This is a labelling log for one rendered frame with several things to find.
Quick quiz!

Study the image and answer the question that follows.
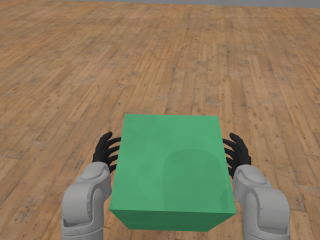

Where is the left robot hand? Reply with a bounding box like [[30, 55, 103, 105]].
[[92, 131, 121, 173]]

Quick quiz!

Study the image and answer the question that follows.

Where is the right robot hand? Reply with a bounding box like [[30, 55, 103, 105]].
[[222, 133, 252, 180]]

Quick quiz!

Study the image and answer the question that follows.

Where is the right robot forearm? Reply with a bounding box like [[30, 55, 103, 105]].
[[232, 164, 291, 240]]

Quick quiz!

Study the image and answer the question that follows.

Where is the carton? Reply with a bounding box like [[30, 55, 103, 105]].
[[109, 114, 237, 232]]

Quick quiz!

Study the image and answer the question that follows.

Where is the left robot forearm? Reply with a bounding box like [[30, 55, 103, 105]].
[[61, 161, 112, 240]]

